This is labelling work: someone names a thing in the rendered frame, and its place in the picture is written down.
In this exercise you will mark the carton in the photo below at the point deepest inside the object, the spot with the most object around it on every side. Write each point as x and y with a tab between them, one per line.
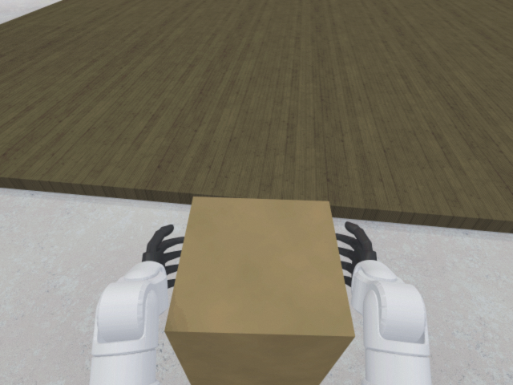
259	296

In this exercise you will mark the robot left hand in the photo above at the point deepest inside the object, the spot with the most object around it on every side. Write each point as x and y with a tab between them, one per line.
156	247

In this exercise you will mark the robot right hand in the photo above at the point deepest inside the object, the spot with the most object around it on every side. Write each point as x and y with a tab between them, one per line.
362	249

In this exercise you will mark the robot left forearm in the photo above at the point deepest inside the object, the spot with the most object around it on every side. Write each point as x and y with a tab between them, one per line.
127	325

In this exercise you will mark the robot right forearm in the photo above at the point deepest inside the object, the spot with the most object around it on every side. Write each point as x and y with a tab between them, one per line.
394	326

